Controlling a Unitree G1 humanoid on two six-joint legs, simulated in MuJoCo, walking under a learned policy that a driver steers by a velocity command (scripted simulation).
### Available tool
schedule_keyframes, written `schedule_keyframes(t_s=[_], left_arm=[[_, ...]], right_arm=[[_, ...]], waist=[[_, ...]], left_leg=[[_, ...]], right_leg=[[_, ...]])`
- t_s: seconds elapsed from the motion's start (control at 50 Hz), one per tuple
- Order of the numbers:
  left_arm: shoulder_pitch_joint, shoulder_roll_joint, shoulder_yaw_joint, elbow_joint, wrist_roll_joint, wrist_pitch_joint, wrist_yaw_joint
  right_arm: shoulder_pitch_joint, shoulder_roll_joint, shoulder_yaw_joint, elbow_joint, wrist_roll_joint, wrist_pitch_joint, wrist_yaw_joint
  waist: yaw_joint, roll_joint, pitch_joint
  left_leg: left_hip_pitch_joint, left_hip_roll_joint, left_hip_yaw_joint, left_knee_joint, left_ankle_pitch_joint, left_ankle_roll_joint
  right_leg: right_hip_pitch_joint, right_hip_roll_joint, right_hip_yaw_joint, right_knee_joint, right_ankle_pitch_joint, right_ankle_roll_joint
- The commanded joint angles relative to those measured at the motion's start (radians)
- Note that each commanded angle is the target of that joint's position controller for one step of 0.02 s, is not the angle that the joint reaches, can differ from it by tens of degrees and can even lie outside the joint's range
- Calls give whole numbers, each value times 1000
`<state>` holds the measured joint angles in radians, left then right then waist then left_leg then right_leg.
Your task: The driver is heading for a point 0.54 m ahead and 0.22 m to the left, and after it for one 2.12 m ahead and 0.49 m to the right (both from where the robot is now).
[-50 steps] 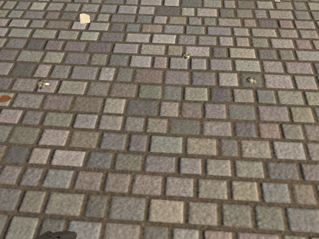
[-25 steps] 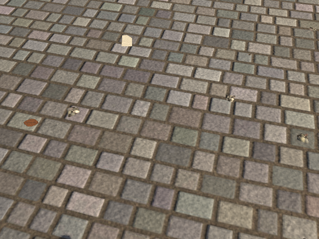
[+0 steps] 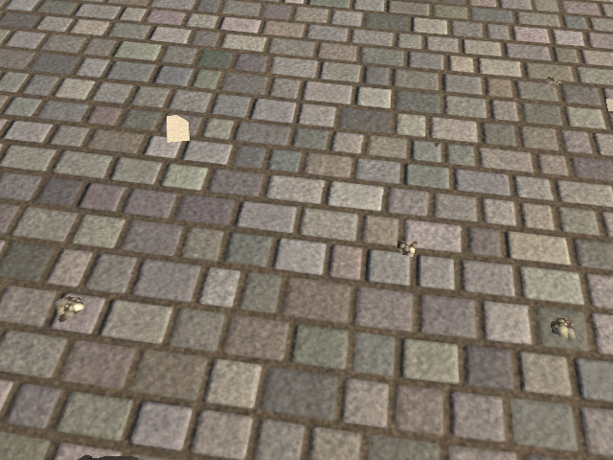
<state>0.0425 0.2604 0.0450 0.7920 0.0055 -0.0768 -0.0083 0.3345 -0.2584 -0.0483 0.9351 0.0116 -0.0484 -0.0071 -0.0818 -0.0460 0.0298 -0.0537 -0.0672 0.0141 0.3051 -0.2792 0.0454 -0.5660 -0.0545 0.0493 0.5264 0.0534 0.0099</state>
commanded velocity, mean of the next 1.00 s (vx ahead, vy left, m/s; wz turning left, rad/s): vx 0.06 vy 0.00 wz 0.49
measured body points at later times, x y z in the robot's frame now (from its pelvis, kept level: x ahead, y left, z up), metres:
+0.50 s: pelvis +0.07 +0.01 -0.01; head +0.09 +0.05 +0.44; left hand +0.15 +0.32 -0.14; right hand +0.26 -0.25 -0.11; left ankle +0.06 +0.11 -0.74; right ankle +0.16 -0.12 -0.72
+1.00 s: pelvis +0.10 +0.00 +0.00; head +0.13 +0.01 +0.45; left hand +0.07 +0.32 -0.11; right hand +0.39 -0.16 -0.10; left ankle +0.05 +0.10 -0.72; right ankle +0.17 -0.10 -0.74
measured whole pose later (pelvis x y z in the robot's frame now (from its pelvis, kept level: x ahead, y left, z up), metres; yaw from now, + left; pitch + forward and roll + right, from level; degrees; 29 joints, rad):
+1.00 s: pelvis +0.10 +0.00 +0.00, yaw +32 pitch +2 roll -1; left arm 0.13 0.29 0.07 0.85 0.02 -0.02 0.00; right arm 0.16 -0.32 -0.07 0.69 0.01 0.04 -0.03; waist 0.00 0.04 0.02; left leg -0.38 -0.11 -0.18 0.74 -0.44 0.01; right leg -0.25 0.03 0.04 0.47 -0.25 -0.01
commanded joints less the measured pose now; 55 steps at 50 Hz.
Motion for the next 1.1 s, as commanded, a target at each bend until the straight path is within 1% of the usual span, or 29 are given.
schedule_keyframes(t_s=[0.02,0.04,0.06,0.08,0.1,0.12,0.14,0.2,0.28,0.34,0.42,0.44,0.46,0.48,0.5,0.52,0.56,0.6,0.7,0.8,0.86,0.9,0.92,0.94,0.96,0.98,1.0,1.04,1.1], left_arm=[[49,132,39,-43,8,-19,0],[122,161,51,-18,16,-24,7],[211,223,63,-12,35,-26,18],[221,259,69,-19,32,-6,25],[225,188,54,-40,12,12,22],[171,146,41,-53,6,23,24],[111,125,34,-55,5,31,30],[1,128,36,-52,26,46,37],[-34,148,47,-41,19,45,49],[-32,174,55,-29,10,57,53],[-35,185,61,-7,-21,79,48],[0,155,57,12,-27,86,45],[40,100,46,17,-9,93,36],[-24,101,49,-38,11,88,42],[-102,130,59,-54,11,85,48],[-80,135,64,-49,-4,86,51],[-21,155,77,-7,7,88,66],[-10,142,78,-6,3,81,62],[-44,109,63,-20,-9,68,53],[-35,127,60,-20,-17,58,34],[11,141,61,-9,-20,47,21],[63,137,59,6,-16,39,9],[82,149,62,12,-8,38,6],[108,196,67,7,12,40,8],[98,254,73,11,21,50,14],[112,230,71,10,25,45,14],[112,208,65,4,12,37,17],[99,168,50,13,-16,27,25],[160,173,48,32,-19,23,34]], right_arm=[[-40,-190,-48,-56,11,11,-18],[-52,-172,-44,-67,10,14,-19],[-50,-121,-28,-101,-9,11,-18],[127,-23,-2,-84,-12,6,-12],[146,-116,-18,-72,8,13,-11],[59,-175,-42,-90,24,28,-16],[7,-167,-47,-104,24,49,-27],[4,-129,-53,-127,10,107,-43],[-24,-100,-49,-165,0,112,-33],[-64,-113,-50,-191,0,111,-13],[-26,-130,-66,-188,-3,116,8],[4,-152,-77,-179,-11,116,5],[17,-243,-100,-193,-14,114,-11],[-20,-341,-110,-234,-31,104,-16],[-30,-299,-101,-241,-54,76,-11],[-75,-277,-94,-245,-47,54,-13],[-161,-217,-78,-264,-8,44,-20],[-148,-188,-66,-268,-8,48,-30],[-107,-211,-75,-273,-1,59,-44],[-138,-232,-83,-297,-5,73,-34],[-169,-220,-77,-309,-2,81,-29],[-195,-205,-66,-313,7,89,-33],[-182,-190,-60,-310,8,91,-36],[-147,-141,-43,-309,-8,89,-35],[-96,-116,-38,-316,-9,79,-30],[-140,-186,-54,-326,-15,65,-31],[-164,-229,-69,-316,-1,57,-28],[-157,-192,-64,-292,-9,54,-20],[-213,-139,-47,-298,-7,23,-4]], waist=[[86,142,-63],[119,115,-103],[137,18,-230],[76,-228,-366],[111,-180,-454],[115,-108,-342],[98,-66,-252],[50,-123,-113],[47,-97,-134],[58,-92,-150],[21,-71,-137],[17,-14,-115],[43,239,-66],[47,383,-23],[14,265,-55],[52,233,-57],[86,184,-72],[93,179,-108],[64,181,-115],[55,204,-108],[63,210,-133],[97,198,-141],[103,171,-139],[88,28,-175],[36,-183,-135],[86,-191,-105],[100,-122,-63],[93,-130,0],[128,-101,20]], left_leg=[[0,243,-177,115,583,92],[-30,191,-164,216,557,61],[-161,116,-129,423,334,17],[-457,-17,-60,745,-382,-50],[-504,16,-123,883,-476,-63],[-565,54,-109,938,-404,-75],[-589,89,-85,929,-335,-91],[-453,122,-43,851,-207,-118],[-366,144,-15,672,-114,-99],[-303,143,11,553,-65,-75],[-165,101,66,303,33,-8],[-106,93,28,207,84,30],[-45,277,-260,38,265,114],[-85,455,-555,-26,350,282],[-124,423,-521,-39,284,294],[-121,371,-439,-32,245,240],[-105,313,-357,-4,246,158],[-94,283,-328,14,353,159],[-12,261,-358,41,345,168],[-81,251,-442,55,338,187],[-62,246,-478,99,433,177],[-82,211,-466,146,438,137],[-127,177,-445,171,349,96],[-236,96,-357,295,82,43],[-436,-70,-191,428,-295,-13],[-521,-22,-181,604,-341,-43],[-563,9,-194,699,-267,-47],[-632,37,-173,724,-153,-70],[-616,74,-65,632,-44,-89]], right_leg=[[157,35,-1,-87,1,-29],[286,24,-12,-144,133,-52],[532,-125,100,-72,496,-109],[845,-396,339,-7,791,-288],[820,-410,407,-55,549,-319],[718,-351,325,-104,342,-283],[607,-300,256,-147,165,-246],[289,-229,103,-277,-129,-230],[265,-245,-3,-296,-85,-247],[295,-269,-38,-290,-97,-240],[300,-258,-95,-193,-218,-158],[247,-215,-136,-95,-306,-95],[79,-95,-249,179,-472,11],[-128,53,-176,399,-713,68],[-123,47,-36,546,-688,47],[-133,34,-4,575,-591,28],[-123,18,12,572,-469,26],[-77,39,12,595,-412,38],[-53,60,31,360,-372,68],[94,86,39,195,-406,72],[170,85,32,95,-403,57],[286,80,8,-93,-264,31],[372,44,23,-185,-134,8],[496,-114,175,-223,-93,-50],[555,-256,363,-235,-42,-187],[490,-342,499,-290,-304,-294],[481,-294,474,-326,-558,-280],[498,-216,387,-358,-648,-210],[502,-167,277,-382,-527,-194]])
